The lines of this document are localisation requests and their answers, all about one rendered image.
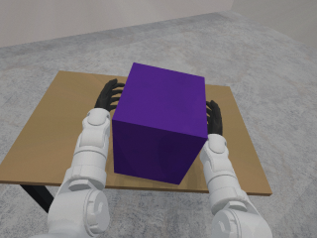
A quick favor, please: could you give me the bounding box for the table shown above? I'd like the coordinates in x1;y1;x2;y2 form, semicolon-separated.
0;70;272;213

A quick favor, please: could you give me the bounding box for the left robot hand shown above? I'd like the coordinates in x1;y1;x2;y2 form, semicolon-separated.
94;78;125;112

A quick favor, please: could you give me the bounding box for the robot right upper arm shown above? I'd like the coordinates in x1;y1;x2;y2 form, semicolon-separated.
210;208;272;238

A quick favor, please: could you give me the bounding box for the robot right forearm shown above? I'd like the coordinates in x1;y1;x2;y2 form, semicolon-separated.
199;134;273;238

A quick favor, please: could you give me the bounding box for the robot left upper arm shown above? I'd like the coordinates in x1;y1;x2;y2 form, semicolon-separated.
29;188;110;238

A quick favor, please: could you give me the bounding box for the right robot hand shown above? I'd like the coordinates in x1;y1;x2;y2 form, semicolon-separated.
206;100;223;136

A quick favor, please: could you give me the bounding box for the carton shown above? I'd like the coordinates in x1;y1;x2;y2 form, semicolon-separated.
112;62;208;185

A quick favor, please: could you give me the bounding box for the robot left forearm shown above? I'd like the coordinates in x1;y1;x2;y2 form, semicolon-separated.
47;108;111;230

